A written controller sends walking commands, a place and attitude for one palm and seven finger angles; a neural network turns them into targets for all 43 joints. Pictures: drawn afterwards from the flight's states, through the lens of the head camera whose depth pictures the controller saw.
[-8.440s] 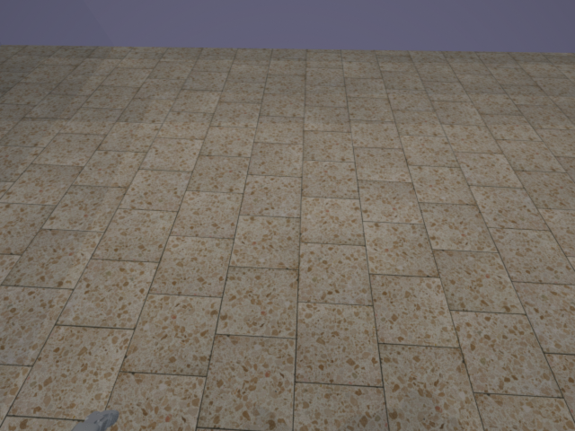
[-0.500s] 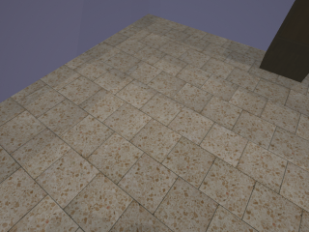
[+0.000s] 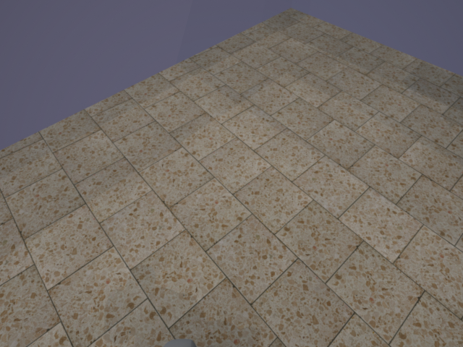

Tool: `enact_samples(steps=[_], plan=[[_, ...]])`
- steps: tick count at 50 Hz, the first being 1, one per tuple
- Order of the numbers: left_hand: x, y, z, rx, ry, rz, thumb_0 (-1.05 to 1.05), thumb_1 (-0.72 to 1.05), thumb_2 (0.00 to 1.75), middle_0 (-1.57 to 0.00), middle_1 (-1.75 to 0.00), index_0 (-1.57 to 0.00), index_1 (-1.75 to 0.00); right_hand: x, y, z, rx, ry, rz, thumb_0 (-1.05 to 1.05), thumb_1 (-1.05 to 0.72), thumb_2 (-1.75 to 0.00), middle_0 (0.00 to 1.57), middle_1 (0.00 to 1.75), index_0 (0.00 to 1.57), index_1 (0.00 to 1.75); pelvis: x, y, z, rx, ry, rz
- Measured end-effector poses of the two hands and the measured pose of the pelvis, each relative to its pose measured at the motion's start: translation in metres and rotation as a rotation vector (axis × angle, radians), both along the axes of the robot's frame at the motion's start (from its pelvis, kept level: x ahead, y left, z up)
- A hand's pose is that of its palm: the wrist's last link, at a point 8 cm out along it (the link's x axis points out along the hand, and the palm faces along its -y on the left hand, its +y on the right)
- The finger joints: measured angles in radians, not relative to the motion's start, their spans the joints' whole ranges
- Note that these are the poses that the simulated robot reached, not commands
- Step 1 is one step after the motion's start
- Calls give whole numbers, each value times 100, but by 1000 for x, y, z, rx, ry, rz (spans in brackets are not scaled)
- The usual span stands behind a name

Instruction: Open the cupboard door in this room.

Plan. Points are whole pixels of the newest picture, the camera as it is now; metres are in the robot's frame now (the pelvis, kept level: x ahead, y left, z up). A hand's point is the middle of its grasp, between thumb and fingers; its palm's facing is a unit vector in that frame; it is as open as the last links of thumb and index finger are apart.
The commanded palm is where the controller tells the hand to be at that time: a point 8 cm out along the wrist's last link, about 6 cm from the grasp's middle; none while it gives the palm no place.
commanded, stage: turn or walk to find it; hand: left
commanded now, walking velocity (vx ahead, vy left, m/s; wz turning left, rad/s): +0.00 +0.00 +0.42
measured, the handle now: out of the picture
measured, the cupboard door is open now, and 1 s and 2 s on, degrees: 0 0 0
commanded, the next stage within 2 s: none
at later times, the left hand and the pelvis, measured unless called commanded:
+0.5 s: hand out of the picture +0.07 +0.24 -0.15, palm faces +0.17 -0.95 -0.25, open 7.4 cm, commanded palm none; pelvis -0.01 +0.02 +0.01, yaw +10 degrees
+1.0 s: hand out of the picture -0.08 +0.18 -0.16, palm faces +0.44 -0.86 -0.25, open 7.4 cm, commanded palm none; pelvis -0.02 -0.01 +0.00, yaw +25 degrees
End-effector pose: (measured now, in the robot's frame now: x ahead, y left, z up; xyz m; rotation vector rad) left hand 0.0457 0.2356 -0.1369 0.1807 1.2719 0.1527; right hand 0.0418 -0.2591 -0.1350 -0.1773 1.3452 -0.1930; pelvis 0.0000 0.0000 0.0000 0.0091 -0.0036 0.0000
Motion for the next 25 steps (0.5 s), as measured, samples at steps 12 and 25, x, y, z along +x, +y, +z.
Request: enact_samples(steps=[12,25], plan=[[-28,62,-7,-6,60,117,1,91,90,-20,-29,-20,-30,50,59,24,-33,-125,139,0,-90,-90,21,30,20,30,-2,38,6,-39,12,77],[11,46,19,45,-111,139,1,91,90,-20,-29,-20,-30,30,46,5,31,-56,166,1,-90,-90,21,30,20,30,-8,17,7,-16,17,180]])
